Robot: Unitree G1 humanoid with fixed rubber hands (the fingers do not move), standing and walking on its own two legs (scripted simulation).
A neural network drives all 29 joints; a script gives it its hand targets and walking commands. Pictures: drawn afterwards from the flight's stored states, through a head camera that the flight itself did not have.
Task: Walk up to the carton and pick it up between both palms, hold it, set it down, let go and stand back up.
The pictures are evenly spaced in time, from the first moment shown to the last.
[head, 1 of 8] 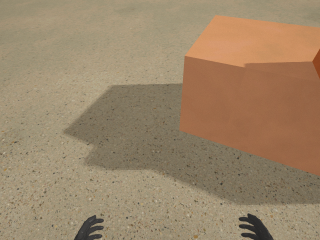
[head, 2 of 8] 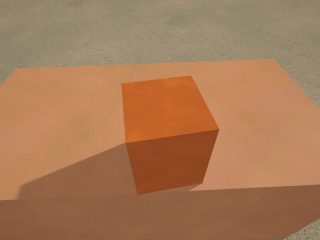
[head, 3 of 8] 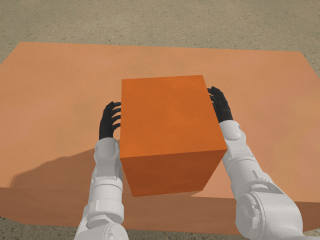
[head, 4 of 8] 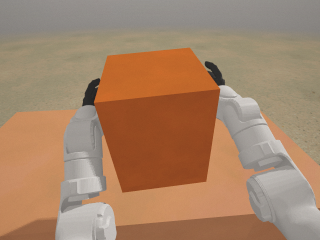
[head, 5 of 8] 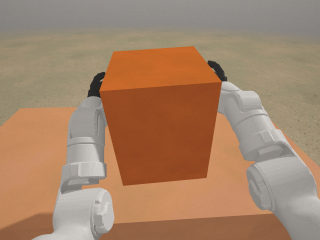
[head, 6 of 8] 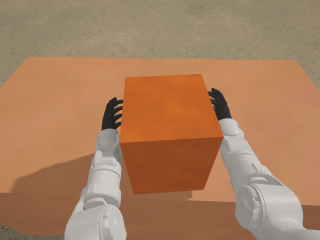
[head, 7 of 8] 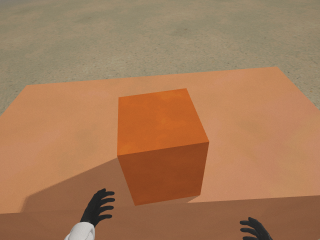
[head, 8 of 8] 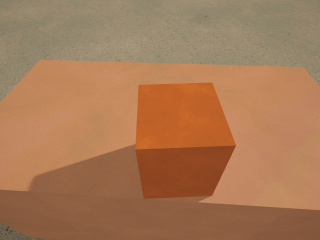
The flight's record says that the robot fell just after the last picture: no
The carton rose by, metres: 0.22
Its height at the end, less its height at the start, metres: +0.00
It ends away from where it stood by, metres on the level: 0.01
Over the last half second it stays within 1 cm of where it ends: yes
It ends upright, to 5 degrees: yes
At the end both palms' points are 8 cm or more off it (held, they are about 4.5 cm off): yes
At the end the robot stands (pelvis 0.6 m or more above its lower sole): yes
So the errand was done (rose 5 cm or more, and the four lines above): yes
